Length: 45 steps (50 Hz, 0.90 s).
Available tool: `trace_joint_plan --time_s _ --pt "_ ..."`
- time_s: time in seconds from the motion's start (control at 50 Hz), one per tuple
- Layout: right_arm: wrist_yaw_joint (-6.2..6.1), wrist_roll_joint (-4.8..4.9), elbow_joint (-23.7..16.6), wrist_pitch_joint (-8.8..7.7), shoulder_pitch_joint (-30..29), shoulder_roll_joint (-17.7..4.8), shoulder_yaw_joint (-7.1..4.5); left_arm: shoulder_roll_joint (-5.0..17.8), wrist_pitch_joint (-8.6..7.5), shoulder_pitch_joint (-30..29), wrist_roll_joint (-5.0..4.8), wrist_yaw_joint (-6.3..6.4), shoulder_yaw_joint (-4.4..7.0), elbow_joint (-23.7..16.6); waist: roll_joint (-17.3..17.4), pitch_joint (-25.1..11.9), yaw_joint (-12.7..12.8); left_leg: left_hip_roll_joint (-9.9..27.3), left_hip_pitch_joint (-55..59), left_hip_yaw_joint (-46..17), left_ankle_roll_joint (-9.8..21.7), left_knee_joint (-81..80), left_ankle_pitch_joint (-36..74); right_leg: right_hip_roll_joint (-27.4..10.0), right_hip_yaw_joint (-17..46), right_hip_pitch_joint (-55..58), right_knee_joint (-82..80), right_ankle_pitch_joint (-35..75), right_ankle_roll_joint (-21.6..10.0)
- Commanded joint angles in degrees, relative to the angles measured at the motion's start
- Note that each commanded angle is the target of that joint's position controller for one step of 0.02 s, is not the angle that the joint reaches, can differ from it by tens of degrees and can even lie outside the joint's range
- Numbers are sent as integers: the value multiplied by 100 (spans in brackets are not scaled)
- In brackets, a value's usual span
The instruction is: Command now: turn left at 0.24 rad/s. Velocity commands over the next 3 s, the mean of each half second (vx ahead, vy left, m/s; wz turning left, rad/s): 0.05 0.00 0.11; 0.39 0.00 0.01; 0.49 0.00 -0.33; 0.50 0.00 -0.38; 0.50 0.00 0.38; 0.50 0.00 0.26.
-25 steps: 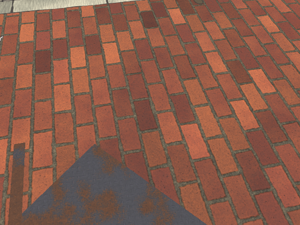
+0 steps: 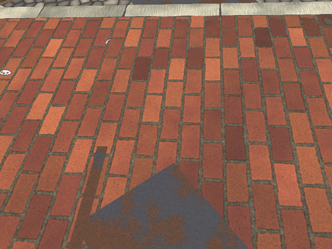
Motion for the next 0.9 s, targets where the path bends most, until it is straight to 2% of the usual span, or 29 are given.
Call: trace_joint_plan --time_s 0.02,0.06,0.1,0.14,0.16,0.18,0.2,0.22,0.24,0.26,0.3,0.34,0.38,0.42,0.44,0.48,0.52,0.56,0.58,0.6,0.62,0.64,0.66,0.68,0.7,0.74,0.8,0.84,0.9 --pt "0 24 -405 -62 -117 -45 42 651 -49 -274 -11 49 102 -380 -1162 -351 -88 287 -139 193 -188 -666 99 -1095 925 889 -614 2187 -1075" --pt "43 -13 -473 -67 -287 121 143 785 -10 -258 -26 47 127 -352 -1378 -434 -3 518 580 532 -193 -1731 -95 -1091 817 798 -552 2217 -1075" --pt "68 37 -457 -72 -297 -15 115 980 33 -83 -61 20 177 -296 -1499 -417 104 478 1042 801 -165 -2490 -74 -1178 939 741 -471 2302 -1142" --pt "85 39 -275 -91 17 -33 94 952 54 -119 -158 3 147 -257 -1361 -344 -83 421 1679 933 21 -3923 1002 -1124 927 604 -265 2326 -1022" --pt "85 -4 -228 -100 75 -85 92 868 24 65 -195 -4 115 -173 -1222 -295 -106 463 2106 808 182 -4567 1654 -1042 909 424 -220 2170 -809" --pt "46 -58 -279 -101 146 -297 73 756 -52 211 -115 -34 62 -145 -888 -502 -56 876 2797 314 363 -4482 2453 -928 824 44 -99 1688 -452" --pt "-10 -122 -312 -71 234 -708 -2 560 -165 338 89 -115 -8 -206 126 -777 164 1575 3320 -286 652 -3931 3934 -473 340 -417 378 704 -107" --pt "59 -155 -221 -88 -41 -346 87 343 -204 221 88 -114 -66 -197 802 -751 206 1653 2462 -318 1016 -3959 3139 -268 29 -33 90 -121 179" --pt "127 -149 -321 -136 -241 -19 156 565 -193 -115 102 -101 -35 -183 465 -516 38 1355 2202 -194 954 -4037 2319 -237 -6 146 126 137 336" --pt "147 -187 -258 -175 -181 41 176 609 -173 -274 74 -96 -11 -161 312 -415 -53 1184 2080 -75 810 -4055 1938 -195 -59 162 164 344 357" --pt "164 -159 -212 -257 -129 -99 156 625 -85 -185 42 -59 9 -103 274 -135 -37 1079 1805 -14 705 -4072 1782 -207 -43 207 169 514 327" --pt "150 -141 -161 -295 -61 -9 197 571 -61 -114 21 -43 2 -30 245 -54 -10 1031 1682 31 666 -4051 1717 -223 -22 286 142 552 294" --pt "121 -101 -90 -262 136 -104 166 512 -47 -10 -14 -31 4 94 316 -89 -94 1009 1705 -82 804 -4237 150 54 -367 122 492 -431 275" --pt "103 -43 -36 -232 460 -479 65 504 -101 -249 -101 -46 23 -12 730 389 -320 1582 1660 -1090 1279 -4925 -1939 237 -563 -830 1282 -1177 176" --pt "89 -12 5 -263 576 -574 43 530 -169 -421 -157 -67 37 -114 871 655 -387 1917 1582 -1649 1522 -5198 -2252 140 -415 -1168 1634 -1307 59" --pt "70 11 75 -393 643 -515 56 590 -308 -493 -248 -139 77 -200 952 792 -366 2298 1857 -2128 1762 -5317 -1811 -169 -39 -1764 2189 -1708 -199" --pt "93 83 50 -451 428 -440 70 556 -423 -379 -277 -241 62 -159 696 624 -235 2212 2052 -1744 1642 -5210 -1129 -294 -21 -1551 1637 -1720 -402" --pt "129 146 -35 -408 -81 -437 75 481 -494 313 -221 -322 72 206 442 250 203 1655 1312 -794 1330 -4853 -317 29 -448 271 380 -143 -398" --pt "135 98 -23 -395 -76 -307 103 526 -485 783 -154 -334 119 444 305 29 367 1380 941 -434 1183 -4423 -96 218 -530 1131 306 269 -264" --pt "146 35 -77 -419 -160 -7 192 682 -479 1335 -135 -318 171 588 -136 -114 552 1028 432 11 918 -3466 50 -184 88 1801 59 -68 -329" --pt "141 1 -318 -496 -152 356 291 1382 -496 1810 -133 -286 304 570 -1772 -238 563 297 -632 839 424 -1403 -298 -1539 2408 2371 -979 -1094 -959" --pt "103 150 -404 -593 -167 -36 178 1415 -543 1777 -52 -321 284 485 -1881 -32 554 284 -1399 379 410 -250 -1032 -2230 4050 2130 -1645 -2022 -1627" --pt "124 250 -320 -670 -78 -243 111 1118 -577 1331 -67 -292 183 365 -1283 431 328 665 -1827 153 535 247 -556 -2181 3734 1939 -1660 -2447 -1580" --pt "157 218 -212 -709 -32 -251 108 933 -585 1071 -80 -271 126 281 -1006 576 222 865 -1930 255 633 289 55 -1911 3131 1833 -1646 -2240 -1365" --pt "170 131 -148 -741 -47 -205 100 908 -580 916 -70 -268 97 239 -801 563 160 1005 -1906 330 675 146 552 -1708 2649 1774 -1687 -1656 -1193" --pt "239 55 -86 -743 -68 -135 79 730 -545 920 -48 -258 14 249 -801 431 107 1156 -1541 466 639 -154 1210 -1331 1796 1648 -1761 -349 -957" --pt "297 32 -127 -696 -253 34 113 718 -505 1225 -77 -224 -17 364 -739 313 157 1123 -1560 742 451 -600 1741 -1135 1048 1751 -1762 1351 -959" --pt "315 37 -265 -700 -632 153 169 764 -449 1289 -71 -175 -24 407 -668 383 223 1085 -1494 845 347 -1267 2091 -1042 717 1645 -1807 1850 -928" --pt "397 74 -439 -754 -1248 269 246 839 -408 1440 -82 -108 -31 478 -744 556 394 948 -1032 1018 302 -2367 2784 -942 401 1362 -1964 1756 -866"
